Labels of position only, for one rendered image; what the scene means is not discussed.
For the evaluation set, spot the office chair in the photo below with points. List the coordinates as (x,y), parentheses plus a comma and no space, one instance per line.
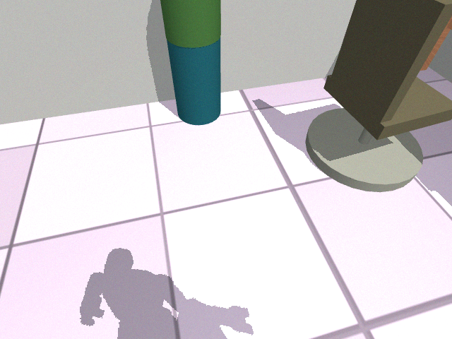
(367,144)

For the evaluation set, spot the potted plant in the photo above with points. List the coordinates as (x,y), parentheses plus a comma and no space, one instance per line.
(193,30)

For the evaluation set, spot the desk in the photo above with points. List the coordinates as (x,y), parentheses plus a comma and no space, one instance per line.
(437,45)

